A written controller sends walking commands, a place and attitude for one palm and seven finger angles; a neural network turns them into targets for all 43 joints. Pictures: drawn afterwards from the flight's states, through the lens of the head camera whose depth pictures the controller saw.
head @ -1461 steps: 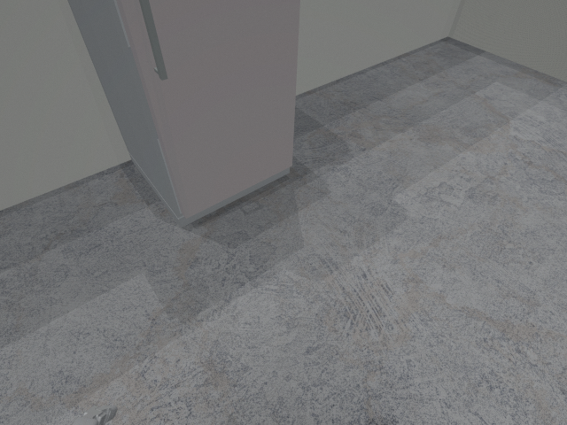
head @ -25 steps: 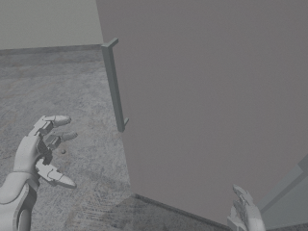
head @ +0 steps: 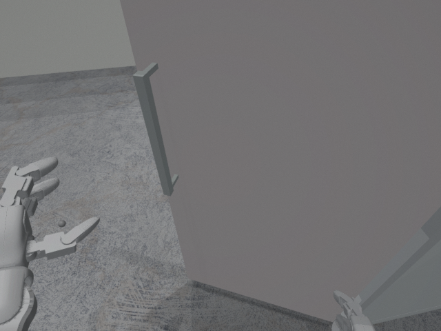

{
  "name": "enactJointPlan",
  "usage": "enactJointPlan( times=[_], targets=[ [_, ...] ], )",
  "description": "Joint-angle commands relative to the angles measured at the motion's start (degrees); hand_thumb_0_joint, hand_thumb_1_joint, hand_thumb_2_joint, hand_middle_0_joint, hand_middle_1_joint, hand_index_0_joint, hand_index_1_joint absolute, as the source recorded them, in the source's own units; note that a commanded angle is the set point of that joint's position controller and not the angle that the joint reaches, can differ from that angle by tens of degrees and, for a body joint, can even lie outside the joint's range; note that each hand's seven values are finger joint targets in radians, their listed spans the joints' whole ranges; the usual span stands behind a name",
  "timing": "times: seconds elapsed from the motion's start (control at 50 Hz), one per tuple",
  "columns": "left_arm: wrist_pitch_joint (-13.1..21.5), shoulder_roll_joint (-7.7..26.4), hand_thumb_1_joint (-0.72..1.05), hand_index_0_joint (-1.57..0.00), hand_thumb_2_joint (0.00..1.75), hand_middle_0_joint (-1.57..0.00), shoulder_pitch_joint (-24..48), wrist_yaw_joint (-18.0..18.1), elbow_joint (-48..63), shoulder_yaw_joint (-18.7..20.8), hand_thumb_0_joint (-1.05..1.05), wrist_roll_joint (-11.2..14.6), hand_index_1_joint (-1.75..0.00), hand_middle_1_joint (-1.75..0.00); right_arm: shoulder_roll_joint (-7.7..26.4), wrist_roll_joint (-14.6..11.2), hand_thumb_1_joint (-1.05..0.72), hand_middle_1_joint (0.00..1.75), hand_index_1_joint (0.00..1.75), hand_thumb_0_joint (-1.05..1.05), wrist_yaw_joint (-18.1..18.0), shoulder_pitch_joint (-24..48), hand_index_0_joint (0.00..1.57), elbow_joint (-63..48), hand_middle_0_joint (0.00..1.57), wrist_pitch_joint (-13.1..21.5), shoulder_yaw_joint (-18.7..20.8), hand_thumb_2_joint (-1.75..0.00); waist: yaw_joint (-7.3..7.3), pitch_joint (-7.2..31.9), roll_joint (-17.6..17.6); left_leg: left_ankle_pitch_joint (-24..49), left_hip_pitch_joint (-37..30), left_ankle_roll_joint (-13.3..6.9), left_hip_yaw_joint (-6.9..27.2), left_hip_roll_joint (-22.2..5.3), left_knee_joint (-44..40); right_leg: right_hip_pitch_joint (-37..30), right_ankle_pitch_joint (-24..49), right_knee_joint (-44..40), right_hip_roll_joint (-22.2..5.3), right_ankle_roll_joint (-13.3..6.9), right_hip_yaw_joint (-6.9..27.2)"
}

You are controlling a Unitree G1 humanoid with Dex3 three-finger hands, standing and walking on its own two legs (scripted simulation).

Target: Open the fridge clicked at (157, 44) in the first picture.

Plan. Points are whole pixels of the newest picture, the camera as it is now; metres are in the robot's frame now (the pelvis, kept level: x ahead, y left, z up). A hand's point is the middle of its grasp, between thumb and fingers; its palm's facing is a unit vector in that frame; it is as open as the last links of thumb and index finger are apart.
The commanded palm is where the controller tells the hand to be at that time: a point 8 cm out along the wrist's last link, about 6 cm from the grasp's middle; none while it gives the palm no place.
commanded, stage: draw the hand back to the body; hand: left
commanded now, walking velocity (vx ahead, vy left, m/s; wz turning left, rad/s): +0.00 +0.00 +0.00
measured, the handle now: (161, 138) +0.44 +0.19 +0.13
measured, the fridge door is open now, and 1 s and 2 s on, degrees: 63 63 63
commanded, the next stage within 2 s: step back with the hand held close in 0.62 s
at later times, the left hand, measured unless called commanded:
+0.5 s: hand (53, 231) +0.20 +0.27 +0.15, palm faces +0.48 -0.80 -0.36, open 7.5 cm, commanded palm +0.15 +0.30 +0.17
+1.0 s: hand (57, 230) +0.20 +0.27 +0.15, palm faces +0.36 -0.82 -0.45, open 7.4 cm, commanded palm +0.13 +0.31 +0.18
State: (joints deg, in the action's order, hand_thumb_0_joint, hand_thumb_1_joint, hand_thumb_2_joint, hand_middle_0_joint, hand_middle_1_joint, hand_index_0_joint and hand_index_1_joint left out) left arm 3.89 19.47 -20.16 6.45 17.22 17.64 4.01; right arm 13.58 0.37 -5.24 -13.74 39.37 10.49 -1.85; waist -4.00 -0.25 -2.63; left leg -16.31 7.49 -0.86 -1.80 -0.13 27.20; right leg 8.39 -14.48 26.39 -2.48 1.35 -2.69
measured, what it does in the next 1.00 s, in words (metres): stands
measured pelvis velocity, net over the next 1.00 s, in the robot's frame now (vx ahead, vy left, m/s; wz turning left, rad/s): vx -0.02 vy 0.01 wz -0.03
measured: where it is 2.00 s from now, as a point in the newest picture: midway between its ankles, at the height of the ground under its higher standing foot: outside the picture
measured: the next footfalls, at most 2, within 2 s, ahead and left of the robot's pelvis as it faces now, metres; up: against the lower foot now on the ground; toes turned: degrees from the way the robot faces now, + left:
left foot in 1.76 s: -0.04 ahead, +0.12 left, +0.00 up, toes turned +5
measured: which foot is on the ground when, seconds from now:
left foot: down 0.00-1.00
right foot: down 0.00-1.00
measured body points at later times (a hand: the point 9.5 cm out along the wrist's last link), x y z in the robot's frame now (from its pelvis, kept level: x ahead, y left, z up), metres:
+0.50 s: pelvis +0.01 +0.00 +0.00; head -0.01 -0.02 +0.45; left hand +0.17 +0.31 +0.17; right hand +0.20 -0.22 -0.08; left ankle -0.01 +0.11 -0.74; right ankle +0.00 -0.13 -0.74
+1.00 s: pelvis -0.02 +0.01 +0.00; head +0.01 +0.01 +0.45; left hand +0.18 +0.31 +0.17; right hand +0.17 -0.23 -0.08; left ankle -0.01 +0.11 -0.74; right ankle +0.00 -0.13 -0.74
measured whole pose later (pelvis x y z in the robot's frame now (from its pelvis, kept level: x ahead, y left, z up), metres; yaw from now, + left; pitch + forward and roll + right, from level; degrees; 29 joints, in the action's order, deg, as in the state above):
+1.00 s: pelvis -0.02 +0.01 +0.00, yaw -1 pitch +0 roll -1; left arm 7.9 21.3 -28.0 6.1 24.8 21.3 2.8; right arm 13.6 0.7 -4.2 -9.2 32.3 2.1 -0.6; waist -0.9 -2.0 -1.3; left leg -14.3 13.2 -2.0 -3.5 0.0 27.0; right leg 13.7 -10.6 24.0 -2.5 2.5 -1.0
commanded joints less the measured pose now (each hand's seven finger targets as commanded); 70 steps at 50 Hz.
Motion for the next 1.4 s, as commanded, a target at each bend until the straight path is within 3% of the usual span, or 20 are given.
enactJointPlan(
  times=[0.0, 0.22, 0.32, 0.42, 0.54, 0.66, 0.72, 0.74, 0.76, 0.78, 0.84, 0.92, 0.96, 1.0, 1.1, 1.16, 1.22, 1.24, 1.32, 1.38],
  targets=[
    [3.87, 9.88, 0.50, -0.21, 0.71, -0.21, 4.32, 0.31, 10.76, 6.19, 0.00, 0.08, -0.53, -0.53, 5.78, -0.28, -0.90, 0.30, 0.30, 0.00, -0.28, 8.54, 0.20, -10.23, 0.20, 2.58, 2.65, -0.90, -0.47, 2.68, 0.98, 12.95, 1.36, -0.25, 1.19, -0.93, -5.97, -1.89, 8.64, -3.74, 1.33, -2.03, -0.05],
    [4.02, 11.85, 0.90, -0.20, 0.90, -0.20, 1.52, 0.30, 17.92, 9.10, 0.00, -0.01, -0.30, -0.30, 4.81, 0.29, -0.90, 0.30, 0.30, 0.00, -0.04, 8.70, 0.20, -11.35, 0.20, 1.71, 2.51, -0.90, -0.87, 5.03, -2.72, 17.49, -0.95, -0.08, 0.52, -0.54, -5.47, -4.40, 13.44, -4.27, 1.44, -1.96, 0.10],
    [3.14, 10.27, 0.90, -0.20, 0.90, -0.20, 2.47, 0.34, 15.27, 7.67, 0.00, -0.07, -0.30, -0.30, 5.04, 0.31, -0.90, 0.30, 0.30, 0.00, -0.24, 8.36, 0.20, -10.80, 0.20, 1.25, 2.52, -0.90, -0.13, 2.02, -0.49, 15.46, -0.38, -0.21, 0.51, -0.63, -6.02, -2.71, 11.65, -5.06, 1.61, -1.83, -0.22],
    [2.44, 10.37, 0.90, -0.20, 0.90, -0.20, 2.51, 0.22, 14.19, 7.68, 0.00, 0.06, -0.30, -0.30, 5.09, 0.45, -0.90, 0.30, 0.30, 0.00, -0.35, 8.71, 0.20, -11.04, 0.20, 0.52, 2.56, -0.90, -0.50, 2.94, 1.08, 15.29, -0.62, -0.51, 0.43, -0.50, -6.13, -3.54, 11.76, -5.13, 1.46, -1.65, -0.18],
    [2.88, 11.56, 0.90, -0.20, 0.90, -0.20, 2.93, 0.52, 16.92, 8.50, 0.00, -0.19, -0.30, -0.30, 4.71, 0.68, -0.90, 0.30, 0.30, 0.00, -0.30, 9.22, 0.20, -11.09, 0.20, 0.83, 2.38, -0.90, -0.88, 4.63, -2.96, 15.43, -1.25, -0.34, 0.31, -0.20, -6.09, -4.81, 12.21, -5.30, 1.37, -1.86, 0.14],
    [2.73, 11.77, 0.90, -0.20, 0.90, -0.20, 1.48, 0.48, 14.86, 9.27, 0.00, -0.09, -0.30, -0.30, 5.04, 0.65, -0.90, 0.30, 0.30, 0.00, -0.48, 9.31, 0.20, -10.74, 0.20, 0.67, 2.61, -0.90, -0.97, 3.01, -0.08, 15.15, -0.64, -0.42, 0.31, -0.46, -6.60, -4.63, 11.86, -5.94, 1.64, -1.87, -0.11],
    [3.43, 11.70, 0.90, -0.20, 0.90, -0.20, 6.12, 0.36, 19.26, 8.30, 0.00, -0.14, -0.30, -0.30, 4.85, 0.55, -0.90, 0.30, 0.30, 0.00, -0.32, 9.92, 0.20, -11.36, 0.20, 0.81, 2.47, -0.90, -0.74, 3.98, -2.39, 14.54, -1.43, -0.38, 0.43, -0.26, -6.71, -4.67, 11.19, -5.80, 1.56, -1.81, 0.20],
    [6.37, 18.86, 0.90, -0.20, 0.90, -0.20, 12.84, 1.17, 21.74, 15.50, 0.00, -0.51, -0.30, -0.30, 6.16, -0.09, -0.90, 0.30, 0.30, 0.00, -0.04, 10.06, 0.20, -13.73, 0.20, -0.66, 2.10, -0.90, 1.81, -1.05, -0.84, 10.27, 3.78, -1.44, 1.07, -1.42, -4.57, 0.81, 13.32, -8.98, -0.92, -1.96, 5.63],
    [7.47, 18.35, 0.90, -0.20, 0.90, -0.20, 11.48, 1.12, 18.38, 15.34, 0.00, -0.84, -0.30, -0.30, 5.48, 0.04, -0.90, 0.30, 0.30, 0.00, -0.23, 9.73, 0.20, -12.57, 0.20, -1.57, 2.02, -0.90, 1.83, -1.08, 1.30, 7.96, 4.27, -1.31, 1.76, -1.15, -3.81, 1.42, 12.80, -9.83, -2.60, -2.29, 5.99],
    [6.83, 13.02, 0.90, -0.20, 0.90, -0.20, 3.30, 0.59, 13.72, 11.11, 0.00, -0.75, -0.30, -0.30, 5.27, 0.39, -0.90, 0.30, 0.30, 0.00, -0.18, 10.38, 0.20, -12.20, 0.20, -2.25, 2.20, -0.90, 2.16, -2.21, 4.98, 8.91, 3.78, -1.41, 1.99, -1.13, -2.70, 3.72, 13.83, -10.28, -2.96, -2.44, 6.70],
    [7.02, 9.50, 0.90, -0.20, 0.90, -0.20, -3.33, 0.24, 13.78, 8.24, 0.00, -1.07, -0.30, -0.30, 5.80, 0.32, -0.90, 0.30, 0.30, 0.00, 0.56, 8.77, 0.20, -13.66, 0.20, -4.13, 3.06, -0.90, 2.39, 3.56, 3.42, 13.40, 3.15, -1.07, 1.51, -2.06, -1.78, 2.21, 16.61, -7.78, -3.78, -2.29, 5.79],
    [8.08, 12.52, 0.90, -0.20, 0.90, -0.20, -8.16, 1.03, 19.33, 11.58, 0.00, -1.03, -0.30, -0.30, 6.29, 0.09, -0.90, 0.30, 0.30, 0.00, 0.42, 8.54, 0.20, -15.92, 0.20, -5.75, 3.98, -0.90, 2.26, 11.77, 0.48, 24.17, 2.56, -0.95, 2.26, -3.64, -2.74, -2.40, 24.40, -1.47, -1.97, -1.15, 3.32],
    [8.57, 15.66, 0.90, -0.20, 0.90, -0.20, -8.97, 1.56, 22.47, 14.60, 0.00, -1.12, -0.30, -0.30, 6.32, 0.07, -0.90, 0.30, 0.30, 0.00, 0.15, 8.96, 0.20, -16.90, 0.20, -6.30, 4.23, -0.90, 1.90, 13.95, -0.01, 26.83, 2.99, -1.04, 2.98, -4.03, -2.69, -3.75, 26.62, 0.73, -1.35, -0.96, 2.85],
    [9.21, 15.67, 0.90, -0.20, 0.90, -0.20, -9.57, 1.81, 24.60, 15.13, 0.00, -1.00, -0.30, -0.30, 5.84, -0.08, -0.90, 0.30, 0.30, 0.00, -0.04, 8.70, 0.20, -17.85, 0.20, -6.69, 4.24, -0.90, 2.01, 14.42, -0.35, 26.68, 5.09, -1.27, 3.49, -4.56, -3.00, -4.71, 27.26, 2.91, -0.71, -0.69, 2.83],
    [10.11, 14.83, 0.90, -0.20, 0.90, -0.20, -8.86, 2.10, 24.35, 15.38, 0.00, -1.31, -0.30, -0.30, 6.47, -0.08, -0.90, 0.30, 0.30, 0.00, -0.50, 8.00, 0.20, -18.29, 0.20, -5.78, 4.41, -0.90, 1.96, 10.29, -4.69, 16.81, 14.88, -2.60, 5.41, -6.61, -6.57, -6.53, 21.30, 7.91, 1.08, 0.02, 2.77],
    [10.54, 13.20, 0.90, -0.20, 0.90, -0.20, -7.08, 2.11, 22.11, 14.58, 0.00, -1.97, -0.30, -0.30, 7.14, -0.15, -0.90, 0.30, 0.30, 0.00, -0.46, 7.70, 0.20, -17.75, 0.20, -4.61, 4.68, -0.90, 1.97, 7.14, -6.48, 3.12, 23.67, -4.07, 6.90, -7.95, -9.22, -8.74, 15.74, 10.73, 1.77, -0.05, 3.12],
    [11.21, 11.90, 0.90, -0.20, 0.90, -0.20, -5.79, 2.14, 18.74, 13.64, 0.00, -2.60, -0.30, -0.30, 7.31, -0.48, -0.90, 0.30, 0.30, 0.00, -0.35, 6.63, 0.20, -17.12, 0.20, -3.79, 4.65, -0.90, 2.78, 2.56, -3.30, -14.94, 32.25, -5.00, 7.17, -7.68, -9.54, -8.18, 10.34, 10.25, 1.14, -0.23, 5.40],
    [11.57, 11.45, 0.90, -0.20, 0.90, -0.20, -4.80, 2.05, 18.64, 13.04, 0.00, -2.86, -0.30, -0.30, 7.38, -0.53, -0.90, 0.30, 0.30, 0.00, -0.23, 6.28, 0.20, -16.94, 0.20, -3.55, 4.69, -0.90, 3.10, 1.49, -1.74, -19.42, 33.34, -5.05, 7.29, -6.76, -8.43, -6.40, 6.81, 8.48, 0.66, -0.52, 6.87],
    [13.03, 12.23, 0.90, -0.20, 0.90, -0.20, -1.32, 2.02, 20.71, 12.27, 0.00, -3.30, -0.30, -0.30, 7.00, -0.16, -0.90, 0.30, 0.30, 0.00, 0.05, 5.99, 0.20, -16.31, 0.20, -2.46, 4.69, -0.90, 3.68, 1.39, 4.11, -17.84, 25.92, -3.73, 6.80, -3.73, -3.29, 3.56, -1.01, 0.89, -0.98, -1.67, 10.25],
    [14.31, 13.37, 0.90, -0.20, 0.90, -0.20, 0.46, 2.47, 23.22, 13.31, 0.00, -3.78, -0.30, -0.30, 7.01, -0.01, -0.90, 0.30, 0.30, 0.00, -0.24, 6.08, 0.20, -16.03, 0.20, -1.28, 4.59, -0.90, 3.51, 2.27, 0.53, -20.74, 26.67, -4.29, 8.17, -4.52, -5.03, 3.23, -6.23, 1.43, 0.01, -1.40, 9.44]
  ],
)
